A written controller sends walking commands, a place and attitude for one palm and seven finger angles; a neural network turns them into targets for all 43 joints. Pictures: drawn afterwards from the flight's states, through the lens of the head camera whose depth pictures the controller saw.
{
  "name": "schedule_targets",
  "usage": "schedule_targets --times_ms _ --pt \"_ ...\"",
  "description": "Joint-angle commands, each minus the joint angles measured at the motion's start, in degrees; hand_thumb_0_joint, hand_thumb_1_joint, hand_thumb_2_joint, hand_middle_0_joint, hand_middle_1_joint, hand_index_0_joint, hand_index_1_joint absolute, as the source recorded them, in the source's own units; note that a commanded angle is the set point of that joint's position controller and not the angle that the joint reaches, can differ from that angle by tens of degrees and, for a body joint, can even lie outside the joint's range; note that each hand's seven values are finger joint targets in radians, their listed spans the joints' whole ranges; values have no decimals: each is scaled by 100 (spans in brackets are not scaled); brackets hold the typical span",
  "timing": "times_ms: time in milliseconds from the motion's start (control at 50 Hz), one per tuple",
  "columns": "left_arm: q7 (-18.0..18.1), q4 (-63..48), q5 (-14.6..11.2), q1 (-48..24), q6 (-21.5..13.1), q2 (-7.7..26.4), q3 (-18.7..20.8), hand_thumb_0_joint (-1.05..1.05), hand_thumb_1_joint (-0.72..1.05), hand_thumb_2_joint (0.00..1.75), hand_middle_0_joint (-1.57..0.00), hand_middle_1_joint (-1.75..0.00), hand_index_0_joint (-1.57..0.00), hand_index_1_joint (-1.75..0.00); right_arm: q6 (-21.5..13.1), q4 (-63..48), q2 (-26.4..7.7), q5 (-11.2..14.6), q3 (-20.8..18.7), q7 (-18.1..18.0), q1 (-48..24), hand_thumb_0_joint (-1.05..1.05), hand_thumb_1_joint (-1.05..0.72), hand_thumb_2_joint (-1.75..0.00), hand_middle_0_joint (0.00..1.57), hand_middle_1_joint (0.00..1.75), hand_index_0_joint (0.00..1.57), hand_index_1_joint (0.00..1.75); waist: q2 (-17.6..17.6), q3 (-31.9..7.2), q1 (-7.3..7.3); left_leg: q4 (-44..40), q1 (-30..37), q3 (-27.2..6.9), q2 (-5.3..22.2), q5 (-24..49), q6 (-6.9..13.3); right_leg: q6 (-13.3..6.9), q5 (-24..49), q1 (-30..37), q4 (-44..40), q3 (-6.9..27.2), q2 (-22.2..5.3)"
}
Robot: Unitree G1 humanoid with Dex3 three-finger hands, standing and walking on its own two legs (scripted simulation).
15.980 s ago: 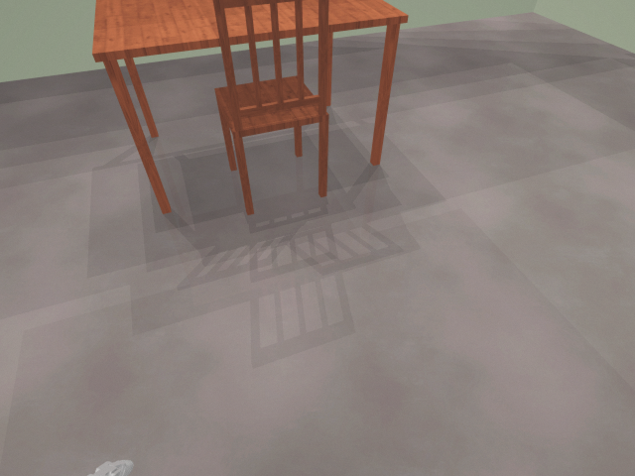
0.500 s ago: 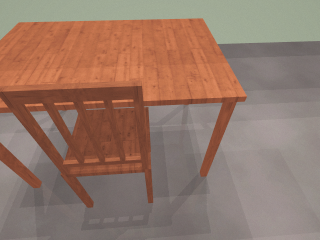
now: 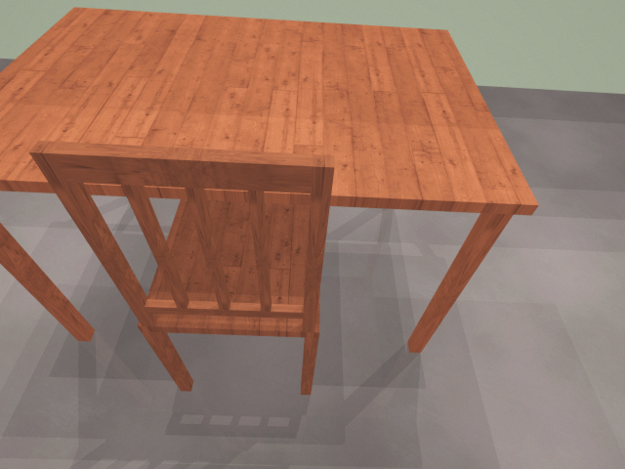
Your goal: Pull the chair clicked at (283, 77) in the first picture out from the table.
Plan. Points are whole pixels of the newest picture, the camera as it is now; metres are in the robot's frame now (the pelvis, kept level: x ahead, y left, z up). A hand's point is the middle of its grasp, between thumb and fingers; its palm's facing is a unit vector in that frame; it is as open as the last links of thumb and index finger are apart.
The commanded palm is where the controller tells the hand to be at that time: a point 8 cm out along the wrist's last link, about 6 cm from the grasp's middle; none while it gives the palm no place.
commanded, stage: come to a stop and stand still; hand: left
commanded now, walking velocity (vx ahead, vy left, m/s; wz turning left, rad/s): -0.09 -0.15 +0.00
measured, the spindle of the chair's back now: (212, 256) +0.45 +0.20 -0.06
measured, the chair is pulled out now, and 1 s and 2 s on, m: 0.00 0.00 0.00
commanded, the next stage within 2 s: look again from close up in 0.88 s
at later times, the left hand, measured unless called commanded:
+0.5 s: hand out of the picture +0.06 +0.15 -0.16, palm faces -0.01 -0.97 -0.24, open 7.4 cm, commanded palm none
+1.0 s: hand out of the picture +0.01 +0.13 -0.16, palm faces +0.03 -0.97 -0.23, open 7.4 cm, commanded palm none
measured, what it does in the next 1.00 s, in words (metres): steps on the spot: right foot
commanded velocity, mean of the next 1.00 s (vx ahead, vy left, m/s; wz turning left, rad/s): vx -0.03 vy -0.04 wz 0.00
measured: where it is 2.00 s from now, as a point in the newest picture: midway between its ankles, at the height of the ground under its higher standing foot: outside the picture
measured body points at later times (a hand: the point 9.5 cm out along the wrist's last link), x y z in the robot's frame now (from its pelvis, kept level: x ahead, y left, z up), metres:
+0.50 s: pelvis +0.01 -0.03 +0.01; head +0.04 -0.05 +0.45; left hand +0.06 +0.20 -0.14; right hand +0.02 -0.26 -0.16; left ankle +0.01 +0.09 -0.73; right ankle +0.00 -0.14 -0.73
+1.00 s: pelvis +0.01 -0.05 +0.01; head +0.03 -0.06 +0.46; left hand +0.01 +0.18 -0.14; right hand +0.02 -0.28 -0.15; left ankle +0.01 +0.09 -0.73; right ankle +0.00 -0.14 -0.73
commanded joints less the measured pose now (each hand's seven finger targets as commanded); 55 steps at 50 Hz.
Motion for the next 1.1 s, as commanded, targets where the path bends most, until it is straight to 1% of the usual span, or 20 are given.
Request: schedule_targets --times_ms 0,40,100,220,300,340,380,400,420,460,560,700,920,940,960,980,1000,1020,1040,1080 --pt "81 -252 6 188 -2 265 -5 0 90 90 -20 -30 -20 -30 -78 -101 -717 -31 -78 -141 454 0 -90 -90 20 30 20 30 1262 -125 -76 -1716 254 -1780 1742 2524 796 -120 -1057 -649 1356 123 50" --pt "48 -115 33 136 -6 305 -19 0 90 90 -20 -30 -20 -30 -114 -118 -724 -16 -54 -185 211 0 -90 -90 20 30 20 30 778 67 -30 -1708 304 -1692 1630 2745 742 -97 -550 -670 1188 210 -68" --pt "17 -13 -13 167 -34 266 -62 0 90 90 -20 -30 -20 -30 -134 -50 -709 15 -73 -247 276 0 -90 -90 20 30 20 30 337 -280 -103 -1320 1141 -1443 1619 4311 789 -45 -181 -767 704 149 22" --pt "-2 -240 36 -9 122 317 51 0 90 90 -20 -30 -20 -30 -7 5 -759 -12 -197 -325 251 0 -90 -90 20 30 20 30 740 -143 -154 -1265 1002 -1384 1791 4206 890 -107 -291 -1014 1013 224 130" --pt "4 -303 35 96 82 298 77 0 90 90 -20 -30 -20 -30 12 -79 -702 -15 -222 -274 38 0 -90 -90 20 30 20 30 822 -244 -28 -1114 564 -1093 1520 3434 673 -148 259 -364 147 155 165" --pt "21 -220 57 323 -4 345 77 0 90 90 -20 -30 -20 -30 24 -93 -590 27 -232 -218 -56 0 -90 -90 20 30 20 30 488 -405 68 -700 359 -815 1050 2175 297 -150 1458 182 -1019 254 110" --pt "49 -215 58 95 -112 731 78 0 90 90 -20 -30 -20 -30 67 -157 -157 75 -157 -157 62 0 -90 -90 20 30 20 30 -724 -337 -131 -307 -48 -224 293 115 -124 -624 2739 131 -1389 1291 -862" --pt "44 -254 35 -82 -134 858 67 0 90 90 -20 -30 -20 -30 101 -152 -93 60 -157 -128 97 0 -90 -90 20 30 20 30 -662 -175 -202 -287 60 -182 190 -357 -165 -833 2812 -155 -1490 1296 -1117" --pt "41 -275 44 -203 -137 847 42 0 90 90 -20 -30 -20 -30 108 -96 -44 43 -139 -116 95 0 -90 -90 20 30 20 30 -399 -152 -240 -417 240 -247 237 -168 -158 -831 2787 -274 -1370 1184 -1006" --pt "38 -192 18 -225 -194 693 13 0 90 90 -20 -30 -20 -30 90 7 -181 21 -122 -125 57 0 -90 -90 20 30 20 30 -610 -351 -197 -602 487 -315 368 552 -158 -660 2776 -173 -1260 955 -601" --pt "15 -40 -8 -167 -202 627 -32 0 90 90 -20 -30 -20 -30 31 142 -320 26 -75 -112 -108 0 -90 -90 20 30 20 30 96 -174 -101 -1042 658 -473 573 982 -125 -390 1977 -163 -1440 715 -239" --pt "6 53 -4 -100 -218 689 -47 0 90 90 -20 -30 -20 -30 61 228 -371 19 -57 -99 -89 0 -90 -90 20 30 20 30 42 144 -88 -1197 645 -419 545 509 -151 -357 1104 -285 -1919 794 -182" --pt "3 112 -5 24 -273 735 -19 0 90 90 -20 -30 -20 -30 10 219 -555 20 -52 -120 -87 0 -90 -90 20 30 20 30 47 21 -87 -1250 743 -430 591 719 -136 -378 1540 -138 -1880 773 -162" --pt "-2 113 -5 33 -280 751 -11 0 90 90 -20 -30 -20 -30 -8 217 -580 20 -52 -123 -95 0 -90 -90 20 30 20 30 108 -55 -80 -1255 770 -434 609 793 -131 -391 1658 -94 -1838 760 -163" --pt "256 279 50 639 -382 612 -50 0 90 90 -20 -30 -20 -30 -97 -198 -437 81 -48 -77 -586 0 -90 -90 20 30 20 30 -359 7 201 278 -180 -9 531 25 -296 157 4755 352 -1631 1212 -752" --pt "222 25 48 504 -436 872 -38 0 90 90 -20 -30 -20 -30 0 -390 -181 75 -6 -53 -168 0 -90 -90 20 30 20 30 -464 -500 -104 569 -269 -470 352 -797 -150 -161 4489 558 -1516 1356 -995" --pt "159 -107 49 246 -436 920 -30 0 90 90 -20 -30 -20 -30 53 -404 -237 29 -25 -31 -165 0 -90 -90 20 30 20 30 152 -520 -81 577 -189 -352 341 -728 -143 -513 3928 469 -1604 1345 -1060" --pt "142 -148 56 100 -416 859 -49 0 90 90 -20 -30 -20 -30 41 -420 -192 42 -37 -20 -139 0 -90 -90 20 30 20 30 61 -462 -180 463 -75 -267 379 -737 -178 -858 2837 101 -1646 1192 -965" --pt "128 -253 62 4 -415 810 -53 0 90 90 -20 -30 -20 -30 19 -409 -185 34 -32 -12 25 0 -90 -90 20 30 20 30 -55 -499 -244 236 92 -227 262 -487 -214 -928 2454 -29 -1580 1068 -803" --pt "110 -284 22 -116 -369 703 -90 0 90 90 -20 -30 -20 -30 -46 -378 -222 34 -19 -26 281 0 -90 -90 20 30 20 30 -138 -411 -320 -532 488 -327 275 42 -165 -766 1872 -293 -1283 821 -484"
